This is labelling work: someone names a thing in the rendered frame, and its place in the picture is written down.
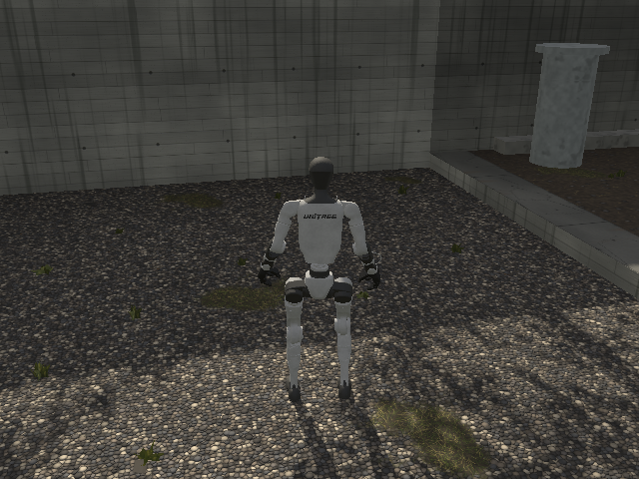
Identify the robot left foot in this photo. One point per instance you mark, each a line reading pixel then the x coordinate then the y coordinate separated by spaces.
pixel 294 393

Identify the robot foot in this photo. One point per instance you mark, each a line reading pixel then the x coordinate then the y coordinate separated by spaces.
pixel 294 393
pixel 344 391

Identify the robot right foot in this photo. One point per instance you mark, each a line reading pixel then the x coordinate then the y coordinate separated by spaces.
pixel 344 391

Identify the robot left forearm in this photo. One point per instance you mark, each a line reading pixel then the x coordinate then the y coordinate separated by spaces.
pixel 269 257

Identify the robot right forearm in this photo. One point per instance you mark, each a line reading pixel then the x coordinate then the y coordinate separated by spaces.
pixel 368 261

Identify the left robot upper arm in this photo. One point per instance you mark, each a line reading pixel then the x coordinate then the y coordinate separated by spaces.
pixel 289 209

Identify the right robot hand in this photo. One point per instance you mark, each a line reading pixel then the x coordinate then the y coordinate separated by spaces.
pixel 375 277

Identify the left robot hand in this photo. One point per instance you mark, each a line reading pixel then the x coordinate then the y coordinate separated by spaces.
pixel 262 275

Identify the right robot upper arm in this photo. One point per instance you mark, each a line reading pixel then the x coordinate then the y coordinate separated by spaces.
pixel 351 211

